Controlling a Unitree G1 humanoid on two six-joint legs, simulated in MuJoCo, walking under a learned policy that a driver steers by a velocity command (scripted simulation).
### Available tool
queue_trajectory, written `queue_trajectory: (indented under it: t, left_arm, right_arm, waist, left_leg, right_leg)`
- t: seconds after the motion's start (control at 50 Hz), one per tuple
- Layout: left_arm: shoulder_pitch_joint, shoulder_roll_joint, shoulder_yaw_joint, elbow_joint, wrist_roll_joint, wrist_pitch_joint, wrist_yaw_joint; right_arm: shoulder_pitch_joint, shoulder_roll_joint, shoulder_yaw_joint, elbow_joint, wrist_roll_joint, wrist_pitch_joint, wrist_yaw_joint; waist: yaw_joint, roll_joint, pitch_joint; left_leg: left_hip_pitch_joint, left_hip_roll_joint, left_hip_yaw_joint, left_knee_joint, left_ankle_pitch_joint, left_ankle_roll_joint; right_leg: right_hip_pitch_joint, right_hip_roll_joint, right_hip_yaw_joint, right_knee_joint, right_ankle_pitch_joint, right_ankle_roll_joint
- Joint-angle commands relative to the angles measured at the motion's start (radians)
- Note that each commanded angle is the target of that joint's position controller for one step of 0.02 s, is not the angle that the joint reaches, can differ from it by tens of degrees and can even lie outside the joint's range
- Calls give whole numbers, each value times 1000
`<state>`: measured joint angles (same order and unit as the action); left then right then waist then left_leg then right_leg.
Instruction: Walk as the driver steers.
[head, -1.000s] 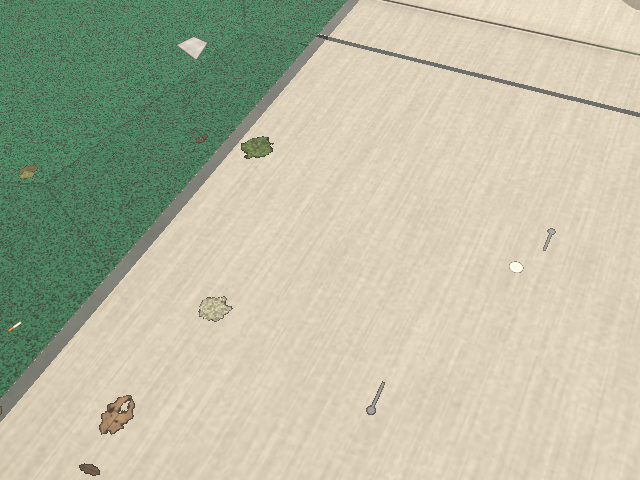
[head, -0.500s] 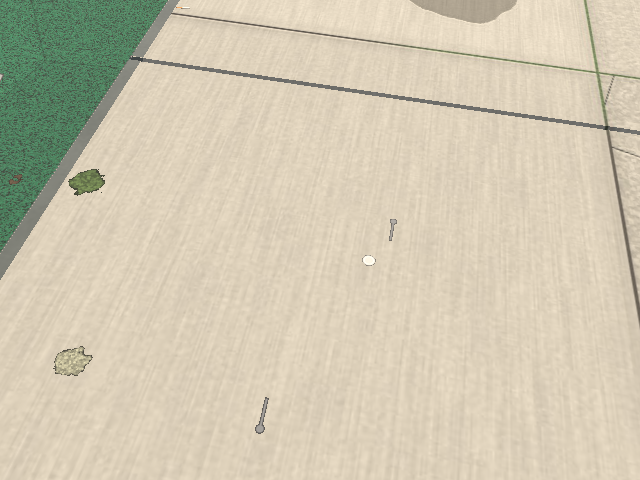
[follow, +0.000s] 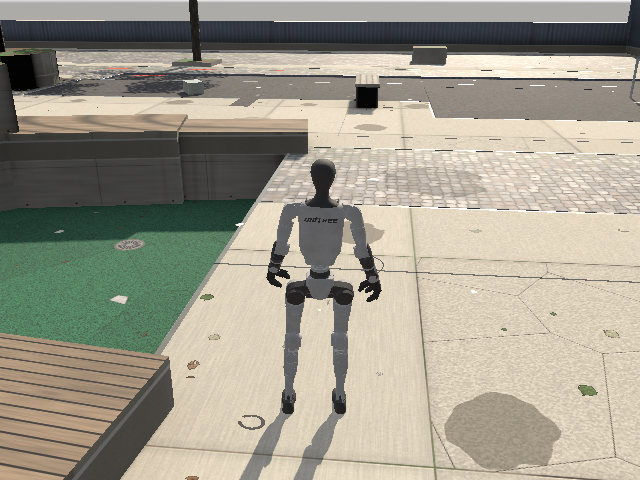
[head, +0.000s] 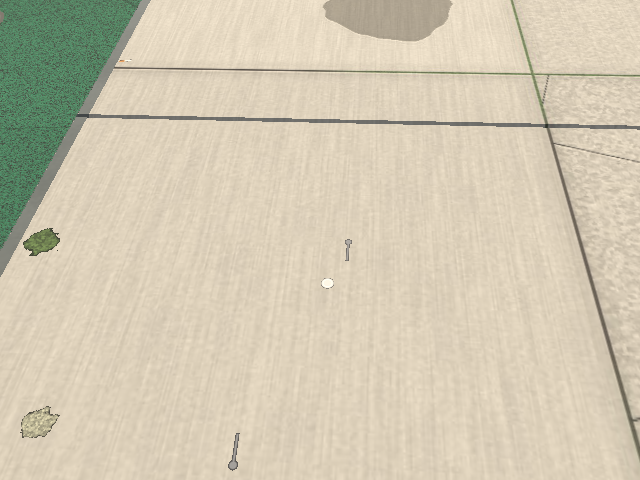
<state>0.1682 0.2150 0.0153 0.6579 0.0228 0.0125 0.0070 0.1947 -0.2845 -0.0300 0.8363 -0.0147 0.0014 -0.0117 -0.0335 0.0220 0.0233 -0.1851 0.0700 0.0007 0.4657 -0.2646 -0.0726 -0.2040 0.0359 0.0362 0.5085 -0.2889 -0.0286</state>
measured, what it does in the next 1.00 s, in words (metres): walks ahead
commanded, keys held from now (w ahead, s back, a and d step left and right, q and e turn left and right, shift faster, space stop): no key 0.30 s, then w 0.70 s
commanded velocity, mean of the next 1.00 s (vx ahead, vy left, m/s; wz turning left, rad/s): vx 0.24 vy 0.00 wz -0.02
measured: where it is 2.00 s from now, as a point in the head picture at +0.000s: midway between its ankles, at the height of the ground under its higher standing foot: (316, 421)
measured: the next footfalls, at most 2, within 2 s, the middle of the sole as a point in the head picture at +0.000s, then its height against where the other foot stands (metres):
right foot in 1.02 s outside the picture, level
left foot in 1.50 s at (261, 394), level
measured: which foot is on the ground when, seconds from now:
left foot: down 0.00-1.00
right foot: down 0.00-0.54, up 0.56-1.00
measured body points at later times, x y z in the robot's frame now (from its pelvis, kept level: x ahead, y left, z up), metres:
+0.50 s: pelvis +0.03 +0.02 +0.00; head +0.03 +0.03 +0.45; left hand +0.10 +0.29 -0.13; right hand +0.10 -0.26 -0.13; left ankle +0.00 +0.14 -0.72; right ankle -0.01 -0.10 -0.74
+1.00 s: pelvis +0.24 +0.03 -0.02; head +0.28 +0.04 +0.43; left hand +0.51 +0.24 -0.09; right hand +0.14 -0.22 -0.14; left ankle +0.03 +0.14 -0.74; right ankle +0.41 -0.07 -0.73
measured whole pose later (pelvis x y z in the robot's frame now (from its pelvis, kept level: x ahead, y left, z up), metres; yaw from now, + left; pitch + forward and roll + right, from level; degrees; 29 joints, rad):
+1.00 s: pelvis +0.24 +0.03 -0.02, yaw +1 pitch +2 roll +0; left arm -0.07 0.23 0.03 0.71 -0.03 -0.09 -0.05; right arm 0.50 -0.24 -0.03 1.02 0.01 -0.06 -0.02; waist -0.10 -0.02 0.05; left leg 0.21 0.00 0.02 0.19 -0.42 0.02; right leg -0.55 0.00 -0.05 0.50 -0.01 -0.07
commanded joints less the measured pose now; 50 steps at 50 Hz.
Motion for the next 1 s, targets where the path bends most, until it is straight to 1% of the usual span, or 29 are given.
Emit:
queue_trajectory:
  t: [0.02, 0.14, 0.3, 0.32, 0.34, 0.36, 0.38, 0.4, 0.42, 0.46, 0.48, 0.5, 0.52, 0.54, 0.56, 0.58, 0.6, 0.62, 0.66, 0.68, 0.7, 0.74, 0.8, 0.86, 0.9, 0.94, 0.96, 0.98, 1.0]
  left_arm:
    - [-6, 145, 42, -49, -2, -13, 6]
    - [-7, 135, 43, -10, -6, -13, 4]
    - [11, 134, 48, 65, -12, -14, 8]
    - [29, 137, 50, 81, -13, -12, 11]
    - [39, 154, 57, 90, -19, -7, 15]
    - [58, 180, 65, 97, -24, -4, 17]
    - [85, 202, 72, 105, -27, -5, 18]
    - [109, 223, 77, 113, -31, -11, 17]
    - [125, 230, 80, 122, -34, -22, 19]
    - [109, 212, 77, 123, -38, -46, 19]
    - [78, 205, 75, 116, -47, -49, 18]
    - [20, 205, 74, 102, -55, -47, 17]
    - [-26, 200, 72, 93, -57, -43, 15]
    - [-41, 159, 61, 85, -45, -44, 13]
    - [-57, 79, 37, 61, -30, -51, 9]
    - [-61, 116, 50, 25, -49, -69, 15]
    - [-24, 160, 61, 46, -68, -84, 13]
    - [3, 166, 62, 66, -72, -95, 4]
    - [-17, 168, 70, 78, -50, -106, -3]
    - [-32, 158, 70, 79, -43, -105, -10]
    - [-38, 136, 66, 80, -40, -104, -18]
    - [-73, 103, 58, 68, -37, -97, -26]
    - [-192, 68, 39, 24, -43, -98, -32]
    - [-284, 69, 32, -4, -49, -104, -45]
    - [-322, 79, 31, -20, -53, -109, -55]
    - [-328, 102, 35, -28, -52, -115, -63]
    - [-298, 123, 43, -22, -50, -117, -64]
    - [-237, 149, 56, -6, -48, -115, -60]
    - [-95, 186, 76, 36, -50, -112, -52]
  right_arm:
    - [-8, -103, -23, -31, 2, -15, -7]
    - [7, -109, -25, 14, 5, -14, -18]
    - [22, -112, -25, 68, 8, -11, -28]
    - [37, -104, -23, 80, 9, -9, -29]
    - [38, -100, -24, 86, 15, -7, -31]
    - [23, -95, -23, 82, 21, -9, -32]
    - [-4, -85, -21, 66, 24, -15, -32]
    - [-33, -77, -19, 46, 29, -27, -29]
    - [-53, -76, -19, 32, 37, -43, -22]
    - [-41, -84, -23, 28, 52, -74, -2]
    - [-17, -82, -23, 37, 55, -87, 10]
    - [43, -79, -24, 68, 52, -97, 19]
    - [146, -74, -30, 123, 44, -101, 24]
    - [240, -88, -40, 168, 30, -99, 26]
    - [348, -161, -56, 181, 24, -100, 21]
    - [368, -233, -65, 174, 16, -109, 34]
    - [275, -172, -46, 146, 17, -117, 33]
    - [218, -126, -35, 123, 21, -120, 29]
    - [182, -107, -25, 107, 21, -117, 31]
    - [200, -77, -14, 112, 16, -111, 31]
    - [227, -68, -10, 120, 13, -106, 29]
    - [262, -79, -10, 129, 13, -95, 20]
    - [263, -102, -10, 122, 11, -84, 2]
    - [307, -116, -12, 134, 18, -82, -6]
    - [323, -119, -17, 144, 26, -80, -7]
    - [313, -129, -26, 144, 30, -74, -8]
    - [300, -141, -31, 139, 28, -71, -9]
    - [290, -155, -38, 134, 25, -66, -10]
    - [272, -158, -41, 128, 19, -55, -11]
  waist:
    - [17, -71, -27]
    - [15, -43, -36]
    - [13, -36, -34]
    - [13, -46, -53]
    - [22, -63, -40]
    - [39, -95, -7]
    - [58, -143, 37]
    - [71, -188, 81]
    - [77, -216, 113]
    - [56, -222, 118]
    - [34, -196, 106]
    - [-7, -163, 82]
    - [-58, -132, 42]
    - [-86, -70, 13]
    - [-111, 165, -27]
    - [-102, 293, 1]
    - [-55, 154, 69]
    - [-29, 112, 105]
    - [-18, 76, 102]
    - [-20, 82, 82]
    - [-23, 95, 63]
    - [-30, 77, 51]
    - [-49, 60, 82]
    - [-68, 71, 115]
    - [-62, 73, 134]
    - [-32, 76, 120]
    - [-2, 86, 85]
    - [37, 108, 26]
    - [113, 116, -68]
  left_leg:
    - [-10, 6, -6, -40, 135, 3]
    - [11, 10, -5, -51, 154, -2]
    - [24, 8, 2, -55, 161, 1]
    - [27, -9, 24, -43, 86, 3]
    - [-5, -37, 57, 0, -26, 10]
    - [-65, -60, 83, 63, -122, 20]
    - [-150, -74, 90, 140, -172, 33]
    - [-219, -71, 75, 207, -194, 53]
    - [-260, -45, 31, 271, -214, 80]
    - [-323, -2, -22, 305, -279, 136]
    - [-281, 6, -19, 230, -264, 158]
    - [-141, -11, 12, 108, -158, 171]
    - [61, -58, 62, 1, 8, 163]
    - [212, -51, 18, -17, 44, 148]
    - [322, 162, -310, -182, -146, 207]
    - [330, 328, -685, -316, -273, 339]
    - [289, 334, -658, -321, -339, 350]
    - [278, 283, -547, -318, -314, 313]
    - [283, 218, -378, -325, -92, 254]
    - [275, 181, -295, -323, 46, 233]
    - [279, 160, -238, -316, 185, 229]
    - [277, 139, -161, -311, 373, 235]
    - [191, 106, -87, -348, 400, 228]
    - [167, 119, -68, -381, 360, 235]
    - [213, 149, -65, -370, 384, 240]
    - [281, 179, -57, -321, 507, 230]
    - [312, 187, -52, -267, 662, 221]
    - [337, 189, -45, -184, 849, 211]
    - [323, 166, -21, -21, 996, 194]
  right_leg:
    - [20, -119, 141, -129, 209, -44]
    - [31, -101, 119, -123, 255, -42]
    - [33, -80, 89, -114, 279, -33]
    - [40, -72, 84, -125, 166, -36]
    - [31, -70, 97, -144, -29, -52]
    - [9, -94, 147, -186, -263, -81]
    - [-7, -152, 242, -249, -440, -121]
    - [-21, -222, 349, -307, -531, -167]
    - [-41, -277, 434, -343, -536, -201]
    - [5, -324, 466, -343, -440, -219]
    - [7, -312, 422, -327, -378, -202]
    - [-52, -267, 334, -299, -297, -169]
    - [-143, -201, 234, -233, -227, -132]
    - [-235, -129, 139, -91, -150, -91]
    - [-378, -12, -17, 248, -145, -8]
    - [-544, 44, 5, 466, -302, 9]
    - [-609, -34, 79, 592, -248, -6]
    - [-638, -72, 75, 617, -133, -22]
    - [-643, -124, 42, 571, 21, -27]
    - [-604, -135, 22, 543, 71, -21]
    - [-587, -132, -3, 524, 105, -11]
    - [-583, -125, -38, 463, 153, 15]
    - [-510, -102, -73, 251, 265, 38]
    - [-435, -74, -94, 100, 349, 33]
    - [-431, -69, -81, 43, 351, 13]
    - [-408, -61, -72, 5, 313, -21]
    - [-354, -43, -79, 0, 283, -40]
    - [-266, -15, -95, 11, 247, -60]
    - [-91, 16, -116, 2, 242, -91]
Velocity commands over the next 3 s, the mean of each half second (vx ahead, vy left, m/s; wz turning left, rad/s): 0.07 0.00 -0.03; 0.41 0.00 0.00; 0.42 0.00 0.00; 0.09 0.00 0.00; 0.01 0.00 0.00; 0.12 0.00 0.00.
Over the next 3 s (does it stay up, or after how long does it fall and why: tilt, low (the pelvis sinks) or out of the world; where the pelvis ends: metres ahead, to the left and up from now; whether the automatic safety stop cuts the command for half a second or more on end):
stays up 0.69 0.06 -0.01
